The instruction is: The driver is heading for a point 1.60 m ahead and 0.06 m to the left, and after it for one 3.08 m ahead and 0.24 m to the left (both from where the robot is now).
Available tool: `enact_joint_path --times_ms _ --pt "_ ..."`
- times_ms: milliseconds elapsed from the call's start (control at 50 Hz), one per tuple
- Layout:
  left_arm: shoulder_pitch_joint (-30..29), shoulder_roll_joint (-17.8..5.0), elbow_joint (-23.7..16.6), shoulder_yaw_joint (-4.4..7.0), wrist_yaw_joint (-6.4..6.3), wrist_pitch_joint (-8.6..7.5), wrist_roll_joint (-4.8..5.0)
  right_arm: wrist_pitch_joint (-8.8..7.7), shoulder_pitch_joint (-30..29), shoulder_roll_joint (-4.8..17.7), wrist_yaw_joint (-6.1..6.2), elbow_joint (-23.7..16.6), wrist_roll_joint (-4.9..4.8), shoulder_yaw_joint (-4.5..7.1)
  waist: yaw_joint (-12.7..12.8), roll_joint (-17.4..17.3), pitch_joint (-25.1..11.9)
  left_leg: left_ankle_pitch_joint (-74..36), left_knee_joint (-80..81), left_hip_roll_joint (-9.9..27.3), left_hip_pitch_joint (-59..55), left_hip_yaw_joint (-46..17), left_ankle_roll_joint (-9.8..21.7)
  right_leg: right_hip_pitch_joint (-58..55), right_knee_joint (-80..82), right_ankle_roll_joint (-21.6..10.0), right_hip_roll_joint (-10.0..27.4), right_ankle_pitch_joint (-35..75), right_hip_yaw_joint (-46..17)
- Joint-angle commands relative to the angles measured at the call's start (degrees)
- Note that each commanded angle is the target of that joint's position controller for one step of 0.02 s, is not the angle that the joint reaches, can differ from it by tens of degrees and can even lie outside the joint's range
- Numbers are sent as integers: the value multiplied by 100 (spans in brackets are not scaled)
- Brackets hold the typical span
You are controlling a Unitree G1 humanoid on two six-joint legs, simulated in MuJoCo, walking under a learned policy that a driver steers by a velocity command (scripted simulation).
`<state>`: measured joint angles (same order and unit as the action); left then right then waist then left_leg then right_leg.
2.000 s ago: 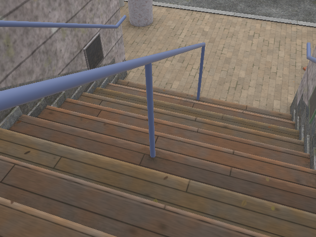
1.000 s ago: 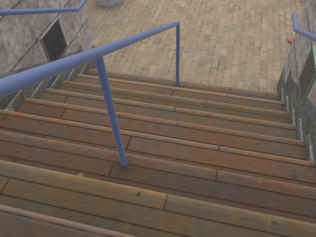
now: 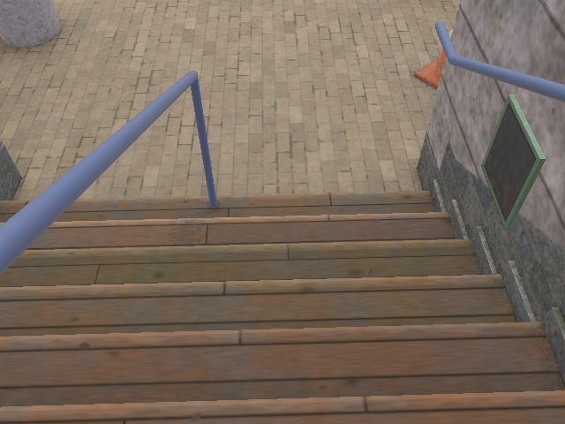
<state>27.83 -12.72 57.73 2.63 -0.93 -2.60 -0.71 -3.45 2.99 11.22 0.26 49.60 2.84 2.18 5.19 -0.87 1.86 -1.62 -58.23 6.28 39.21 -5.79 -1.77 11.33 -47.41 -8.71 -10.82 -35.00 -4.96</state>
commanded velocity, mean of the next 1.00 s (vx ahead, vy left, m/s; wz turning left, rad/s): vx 1.00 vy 0.00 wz -0.26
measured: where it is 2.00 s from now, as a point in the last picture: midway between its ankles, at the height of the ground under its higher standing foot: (359, 251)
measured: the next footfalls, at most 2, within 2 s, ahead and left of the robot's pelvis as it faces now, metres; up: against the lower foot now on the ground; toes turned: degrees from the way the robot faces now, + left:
left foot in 0.14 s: +0.22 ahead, +0.17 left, -0.17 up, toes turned -9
right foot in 0.52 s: +0.58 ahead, -0.07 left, -0.34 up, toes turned -14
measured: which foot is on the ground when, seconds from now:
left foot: up 0.00-0.12, down 0.14-0.50, up 0.52-0.86, down 0.88-1.00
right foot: down 0.00-0.12, up 0.14-0.50, down 0.52-0.86, up 0.88-1.00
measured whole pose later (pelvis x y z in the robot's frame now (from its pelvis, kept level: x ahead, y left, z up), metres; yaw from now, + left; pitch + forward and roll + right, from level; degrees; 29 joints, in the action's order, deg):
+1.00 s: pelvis +0.89 -0.05 -0.51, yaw -13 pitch -1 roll +1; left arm 15.3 -11.3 54.9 2.3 -2.1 -3.8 -2.0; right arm -5.2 25.4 13.2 -0.7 59.6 2.5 1.8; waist -0.9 -0.9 -0.1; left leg 31.9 -46.3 -4.3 13.9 5.6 6.0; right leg 38.9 -101.6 -9.4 -5.2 -26.3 -7.8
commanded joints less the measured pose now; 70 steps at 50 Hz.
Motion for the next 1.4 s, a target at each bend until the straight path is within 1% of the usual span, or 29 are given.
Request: enact_joint_path --times_ms 20,60,120,140,180,240,260,340,400,460,500,540,600,660,780,860,880,920,980,1020,1060,1100,1160,1200,1240,1260,1280,1340,1400 --pt "-534 -535 -618 17 4 -187 71 -63 -22 586 -151 -315 -71 105 -218 167 9 -2262 2160 -467 -1613 589 49 1501 633 -586 658 2075 -1399" --pt "-453 -845 -590 111 -60 30 53 -19 128 215 -161 -532 -309 19 -231 911 -110 -1862 2446 -824 -2896 700 28 1913 141 -397 714 2857 -1298" --pt "-1655 -1171 -641 192 38 -37 -73 5 4681 810 58 913 -238 299 -2825 -119 -1059 -2680 2437 -598 -6199 930 189 2739 -3964 -115 428 4501 -532" --pt "-2246 -756 -746 181 10 -113 -74 24 5405 1170 60 1199 -177 406 -3299 -813 -225 -2851 3476 6 -6229 577 537 3578 -6884 -14 -279 1159 -280" --pt "-669 186 -1250 -79 -78 -195 200 -142 3283 526 -210 586 -39 -34 -652 -1184 316 -4614 1862 1153 -5718 -1243 220 5172 -5958 -340 322 463 -914" --pt "-784 130 -612 -81 -25 -13 -408 -355 3394 151 -263 824 -193 -84 -445 27 419 -1230 2207 921 -3863 -1595 707 5383 -5099 -185 876 1758 -863" --pt "-1124 364 -1097 -240 122 -62 -508 -446 3065 732 -72 795 -147 -39 -73 -1207 716 -783 2503 1555 -2437 -2675 1143 5032 -3287 193 1166 2753 -1045" --pt "-2445 -378 -1110 -56 341 1 -205 -520 2910 635 108 894 -200 -83 -289 293 1250 1278 1967 379 -785 -1168 990 3556 -1214 352 1010 5383 -460" --pt "-3171 31 -1235 -307 445 -125 89 -496 2613 813 85 707 -455 -86 -666 -166 858 2300 2086 -104 312 -122 949 439 539 412 735 6965 1058" --pt "-2647 -437 -1124 -146 181 23 157 -104 3432 776 163 1171 -2 -51 -929 -628 846 -366 564 17 -1849 157 1073 334 1557 298 946 4516 1151" --pt "786 -999 -148 232 -3 42 -118 -36 2551 1015 320 1299 -20 50 1090 -434 -519 -1485 -4358 -365 -1681 588 970 -2147 2142 -339 1333 5338 550" --pt "795 -1172 -19 158 135 -99 -82 -165 3140 538 356 687 -388 68 -68 1036 -907 4167 -5712 -950 1115 -369 1017 -4042 421 -290 2633 8362 -827" --pt "-633 -313 -167 93 65 -157 -113 -72 2907 912 214 893 -9 277 -544 -137 -254 2254 -2919 -259 1648 -390 919 -2065 1815 -898 2488 3020 -1748" --pt "-684 -572 -38 73 -75 -330 -75 301 2112 513 81 747 173 307 -878 113 618 1855 -527 -82 -279 -128 116 1424 1662 -1048 2528 4038 -1553" --pt "-1012 -508 -44 62 -139 -393 242 95 1282 299 -216 405 -133 72 -841 574 297 -2621 1787 -651 -3274 978 364 2998 636 -128 1197 1926 10" --pt "-878 -921 23 134 2 -236 -153 117 4171 836 61 1096 -92 263 -2133 -407 -160 -1272 3036 -946 -5251 1641 840 2151 -4224 -113 1032 5183 561" --pt "-1508 -643 -91 172 -128 -145 -125 60 4602 1059 -29 1258 -50 317 -2621 -932 258 -1725 3849 169 -5521 106 1564 3273 -7906 -34 70 847 421" --pt "-631 -53 -893 -60 -234 -345 285 -75 4161 1215 -162 1072 67 135 -1134 -793 -782 -5282 1581 1554 -7036 -1376 1386 5534 -7120 -395 367 -125 -661" --pt "-1135 -389 -723 56 -136 -195 -304 -299 3397 1014 -101 1080 -50 106 -689 -114 13 -638 2056 1589 -4893 -2228 1748 6170 -5024 -66 963 1014 -1046" --pt "-1962 -272 -896 11 100 -59 -183 -349 1879 828 62 656 -68 -40 -29 192 1219 315 3060 767 -847 -1277 1606 3449 -1297 504 1086 2801 -207" --pt "-1116 -333 -387 57 216 116 -327 -328 2338 1485 48 727 -80 160 -66 -361 516 -846 2814 833 -377 -1293 1743 1559 -2399 590 948 3449 930" --pt "-2346 -259 -744 -6 281 -124 -140 -500 2426 596 65 848 -354 -30 -367 177 864 1764 2148 -55 -875 -783 1473 2057 266 509 1450 6723 432" --pt "-3091 -195 -1096 -94 291 -210 11 -372 2540 797 50 885 -276 26 -953 -329 772 1006 1790 -227 -998 -625 1338 492 1439 520 1136 6416 913" --pt "-2179 -495 -916 35 139 -120 112 -169 3055 727 108 1007 -68 5 -843 -235 479 -436 431 -358 -2314 -626 1305 103 2140 699 1107 5526 724" --pt "1184 -1070 -46 322 -30 -127 -150 -172 2140 982 224 963 -180 54 1135 -174 -650 -1160 -3967 -509 -689 -422 1089 -3236 1576 397 1401 6232 572" --pt "1434 -1326 87 391 36 -112 -321 -178 1992 695 243 811 -385 126 1154 629 -525 4053 -6371 -1537 437 -215 960 -3542 1650 35 2402 6527 -425" --pt "730 -1032 -102 222 185 -184 -328 -149 3252 561 288 580 -517 65 -131 693 -1085 3570 -4934 -849 1274 -543 1043 -4230 817 324 3133 6742 -1022" --pt "-429 -644 -269 281 159 -302 -147 113 2229 795 110 429 101 233 -351 532 -168 1948 -3298 -70 1415 -262 936 -1482 1983 -470 3433 1471 -1972" --pt "-921 -483 -80 102 67 -634 -25 393 1370 412 -130 8 -23 216 -834 508 886 655 -810 -23 -610 142 646 1768 1914 79 2840 3221 -368"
